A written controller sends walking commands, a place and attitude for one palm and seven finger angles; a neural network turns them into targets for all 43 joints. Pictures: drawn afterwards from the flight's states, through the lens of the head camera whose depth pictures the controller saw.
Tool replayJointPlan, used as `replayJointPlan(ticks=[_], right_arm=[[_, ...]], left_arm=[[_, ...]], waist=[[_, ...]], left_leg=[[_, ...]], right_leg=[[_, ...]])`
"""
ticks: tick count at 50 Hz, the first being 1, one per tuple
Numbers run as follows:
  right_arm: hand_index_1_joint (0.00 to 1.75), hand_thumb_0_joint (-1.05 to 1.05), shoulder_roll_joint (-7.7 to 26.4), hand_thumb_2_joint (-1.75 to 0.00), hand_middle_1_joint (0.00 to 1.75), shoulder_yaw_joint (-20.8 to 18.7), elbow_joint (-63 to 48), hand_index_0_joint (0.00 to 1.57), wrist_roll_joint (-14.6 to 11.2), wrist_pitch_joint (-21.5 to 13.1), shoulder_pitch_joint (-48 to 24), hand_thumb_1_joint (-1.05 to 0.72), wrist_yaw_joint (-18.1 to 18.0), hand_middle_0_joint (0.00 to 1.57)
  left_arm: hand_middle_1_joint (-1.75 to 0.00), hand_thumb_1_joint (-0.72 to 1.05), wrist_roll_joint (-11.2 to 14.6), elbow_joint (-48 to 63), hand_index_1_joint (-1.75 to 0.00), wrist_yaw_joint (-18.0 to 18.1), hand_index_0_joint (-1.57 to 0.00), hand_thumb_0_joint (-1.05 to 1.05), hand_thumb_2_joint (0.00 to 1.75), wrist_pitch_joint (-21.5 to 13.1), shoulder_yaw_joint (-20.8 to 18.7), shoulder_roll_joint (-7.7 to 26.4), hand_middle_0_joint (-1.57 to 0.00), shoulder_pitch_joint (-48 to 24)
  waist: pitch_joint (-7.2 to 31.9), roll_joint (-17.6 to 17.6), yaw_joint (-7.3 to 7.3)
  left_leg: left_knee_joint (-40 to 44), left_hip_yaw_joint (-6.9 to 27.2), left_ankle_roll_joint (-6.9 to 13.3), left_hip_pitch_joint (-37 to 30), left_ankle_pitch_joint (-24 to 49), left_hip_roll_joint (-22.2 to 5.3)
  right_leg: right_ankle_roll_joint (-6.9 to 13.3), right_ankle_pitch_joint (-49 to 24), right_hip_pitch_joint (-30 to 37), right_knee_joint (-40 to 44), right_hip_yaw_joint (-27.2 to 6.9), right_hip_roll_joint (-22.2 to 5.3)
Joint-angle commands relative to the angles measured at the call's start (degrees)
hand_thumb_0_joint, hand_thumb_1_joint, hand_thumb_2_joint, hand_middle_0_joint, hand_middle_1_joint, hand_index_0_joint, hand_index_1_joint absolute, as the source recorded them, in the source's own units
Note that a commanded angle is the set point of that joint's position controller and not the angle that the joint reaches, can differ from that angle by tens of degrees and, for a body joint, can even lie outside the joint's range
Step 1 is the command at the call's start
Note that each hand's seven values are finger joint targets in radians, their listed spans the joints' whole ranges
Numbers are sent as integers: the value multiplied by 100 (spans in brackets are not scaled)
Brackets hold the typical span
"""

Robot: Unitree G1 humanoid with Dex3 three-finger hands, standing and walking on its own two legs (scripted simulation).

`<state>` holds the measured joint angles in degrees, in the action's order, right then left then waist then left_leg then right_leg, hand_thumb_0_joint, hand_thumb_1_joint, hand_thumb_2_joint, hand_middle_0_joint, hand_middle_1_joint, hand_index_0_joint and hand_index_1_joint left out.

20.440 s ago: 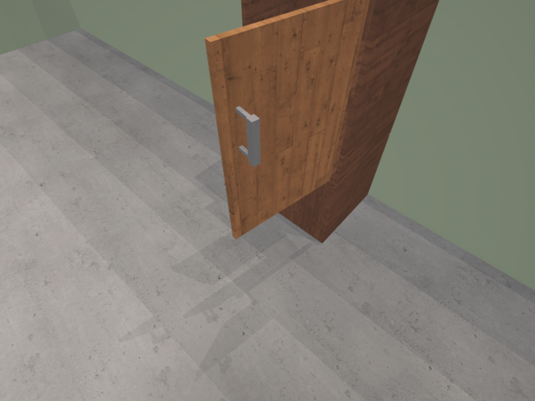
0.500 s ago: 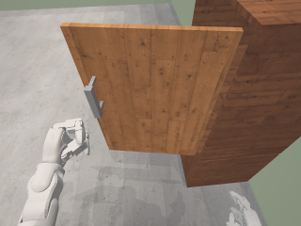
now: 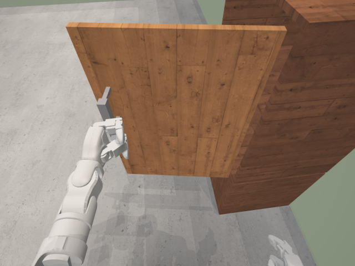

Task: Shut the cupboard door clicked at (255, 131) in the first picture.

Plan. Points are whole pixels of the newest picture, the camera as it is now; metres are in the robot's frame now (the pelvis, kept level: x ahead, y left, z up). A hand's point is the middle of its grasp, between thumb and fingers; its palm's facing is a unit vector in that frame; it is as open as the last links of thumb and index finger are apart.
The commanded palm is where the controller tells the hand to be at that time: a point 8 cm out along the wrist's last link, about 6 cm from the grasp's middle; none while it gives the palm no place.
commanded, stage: bring the fist close to the handle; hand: left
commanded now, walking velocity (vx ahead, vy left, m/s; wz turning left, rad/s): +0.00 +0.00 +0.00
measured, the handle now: (111, 113) +0.46 +0.18 +0.08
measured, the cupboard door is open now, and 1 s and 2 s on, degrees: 80 74 62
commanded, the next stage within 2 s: push the door shut along its arc in 0.32 s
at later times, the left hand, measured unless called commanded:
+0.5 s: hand (122, 146) +0.36 +0.13 +0.08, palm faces -0.03 -1.00 -0.04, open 3.1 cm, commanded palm +0.34 +0.18 +0.08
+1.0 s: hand (123, 121) +0.42 +0.14 +0.09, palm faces -0.16 -0.99 -0.04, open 3.1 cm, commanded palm +0.41 +0.18 +0.08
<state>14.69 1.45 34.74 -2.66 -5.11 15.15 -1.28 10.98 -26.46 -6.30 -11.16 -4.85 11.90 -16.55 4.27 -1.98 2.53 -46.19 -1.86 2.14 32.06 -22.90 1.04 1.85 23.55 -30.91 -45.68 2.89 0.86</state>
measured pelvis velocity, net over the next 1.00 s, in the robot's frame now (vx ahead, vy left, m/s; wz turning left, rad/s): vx -0.02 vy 0.00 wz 0.01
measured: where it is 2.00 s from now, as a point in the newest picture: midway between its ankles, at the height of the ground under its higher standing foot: outside the picture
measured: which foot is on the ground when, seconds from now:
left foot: down 0.00-1.00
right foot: down 0.00-1.00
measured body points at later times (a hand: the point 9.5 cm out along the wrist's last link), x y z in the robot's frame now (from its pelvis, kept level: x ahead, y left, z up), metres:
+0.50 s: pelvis -0.01 +0.00 +0.00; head +0.03 +0.00 +0.45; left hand +0.35 +0.18 +0.09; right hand +0.13 -0.25 -0.10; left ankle +0.00 +0.09 -0.70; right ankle -0.01 -0.10 -0.70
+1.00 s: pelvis -0.02 +0.00 -0.01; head +0.05 +0.00 +0.44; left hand +0.43 +0.19 +0.09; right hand +0.05 -0.27 -0.12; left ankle +0.00 +0.09 -0.70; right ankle -0.01 -0.10 -0.70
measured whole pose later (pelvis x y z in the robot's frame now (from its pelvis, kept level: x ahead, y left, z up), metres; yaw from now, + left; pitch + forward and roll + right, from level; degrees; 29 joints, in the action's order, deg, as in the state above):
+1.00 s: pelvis -0.02 +0.00 -0.01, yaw +1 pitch +11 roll -1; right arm 15.9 1.1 37.7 -2.8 -1.6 18.6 -1.6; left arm 10.6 -54.1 -15.9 -19.1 -9.5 19.2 -39.6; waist 3.5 -0.9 5.3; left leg -48.1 -1.1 2.0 37.4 -21.7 0.9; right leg 2.2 22.4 -35.8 -47.1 3.8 1.0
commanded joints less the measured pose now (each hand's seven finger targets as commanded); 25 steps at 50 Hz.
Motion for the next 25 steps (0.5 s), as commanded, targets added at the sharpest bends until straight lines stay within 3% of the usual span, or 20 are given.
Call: replayJointPlan(ticks=[1,3,5,7,11,16,19,22,23,24,25], right_arm=[[30,0,692,-90,30,-337,-815,20,28,-192,-83,-90,-18,20],[30,0,686,-90,30,-342,-801,20,59,-160,-60,-90,-1,20],[30,0,662,-90,30,-350,-779,20,37,-137,-49,-90,34,20],[30,0,676,-90,30,-369,-731,20,23,-119,-27,-90,54,20],[30,0,711,-90,30,-402,-786,20,-36,-88,-24,-90,58,20],[30,0,712,-90,30,-390,-816,20,-33,-105,-108,-90,-2,20],[30,0,711,-90,30,-364,-762,20,-7,-111,-126,-90,-22,20],[30,0,688,-90,30,-334,-740,20,12,-102,-177,-90,-9,20],[30,0,723,-90,30,-335,-698,20,6,-82,-154,-90,-26,20],[30,0,708,-90,30,-312,-670,20,-6,-74,-159,-90,-21,20],[30,0,737,-90,30,-314,-617,20,-14,-52,-128,-90,-33,20]], left_arm=[[-150,90,8,1471,-150,201,-130,0,90,-710,-705,1019,-130,-1646],[-150,90,-39,1571,-150,277,-130,0,90,-871,-811,1157,-130,-1585],[-150,90,-83,1501,-150,265,-130,0,90,-956,-702,1025,-130,-1417],[-150,90,-108,1399,-150,208,-130,0,90,-953,-406,756,-130,-1475],[-150,90,-36,1228,-150,59,-130,0,90,-740,-103,422,-130,-1310],[-150,90,30,1553,-150,120,-130,0,90,-778,-196,548,-130,-1578],[-150,90,-32,1602,-150,273,-130,0,90,-919,-383,792,-130,-1767],[-150,90,-134,1383,-150,325,-130,0,90,-1007,-358,789,-130,-1835],[-150,90,-186,1229,-150,310,-130,0,90,-993,-383,935,-130,-2026],[-150,90,-179,1083,-150,250,-130,0,90,-977,-244,810,-130,-2274],[-150,90,-213,856,-150,202,-130,0,90,-966,-359,1008,-130,-2472]], waist=[[2083,266,-171],[2198,177,-208],[1987,63,-166],[1762,8,-35],[1452,157,41],[1541,248,12],[1553,235,20],[1502,254,18],[1396,235,95],[1315,127,151],[1239,180,181]], left_leg=[[555,283,-106,-1177,2067,-120],[531,261,-105,-1204,2187,-134],[544,221,-114,-1180,2204,-150],[542,235,-117,-1208,2106,-175],[627,265,-109,-1169,1828,-180],[696,289,-96,-1211,1580,-162],[689,305,-87,-1227,1528,-160],[684,279,-76,-1116,1287,-133],[667,290,-69,-1081,1213,-145],[668,282,-68,-1059,1113,-126],[660,316,-75,-1015,1050,-135]], right_leg=[[-42,-2268,916,465,-173,-99],[-46,-2374,990,419,-184,-80],[-43,-2378,882,442,-182,-63],[-49,-2219,632,490,-156,-44],[-55,-1972,510,635,-114,-32],[-58,-1753,568,681,-118,-47],[-56,-1686,564,656,-141,-52],[-59,-1472,500,654,-178,-49],[-65,-1397,419,669,-181,-57],[-67,-1329,340,688,-192,-61],[-56,-1259,273,687,-193,-60]])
